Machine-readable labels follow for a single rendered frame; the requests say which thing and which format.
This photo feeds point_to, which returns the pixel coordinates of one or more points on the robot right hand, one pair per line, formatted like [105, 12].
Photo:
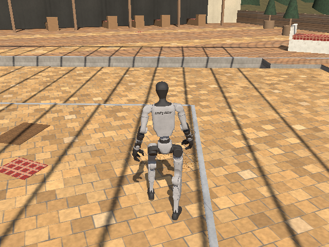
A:
[187, 142]

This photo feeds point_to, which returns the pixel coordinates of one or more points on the robot left forearm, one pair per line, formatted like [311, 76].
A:
[139, 140]

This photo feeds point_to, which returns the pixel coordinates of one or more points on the left robot foot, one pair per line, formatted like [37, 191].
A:
[151, 194]

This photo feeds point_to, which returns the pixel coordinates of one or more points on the right robot foot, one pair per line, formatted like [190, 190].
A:
[176, 215]

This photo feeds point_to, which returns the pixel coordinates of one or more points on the robot left hand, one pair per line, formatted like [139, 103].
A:
[135, 154]

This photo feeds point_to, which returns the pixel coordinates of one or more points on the robot right upper arm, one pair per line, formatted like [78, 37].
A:
[181, 115]

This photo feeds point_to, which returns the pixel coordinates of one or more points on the robot right forearm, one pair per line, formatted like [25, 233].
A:
[188, 134]

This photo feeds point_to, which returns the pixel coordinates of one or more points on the robot left upper arm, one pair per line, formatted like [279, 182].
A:
[144, 118]

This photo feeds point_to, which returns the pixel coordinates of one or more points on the robot foot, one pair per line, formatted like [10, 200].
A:
[151, 194]
[176, 215]

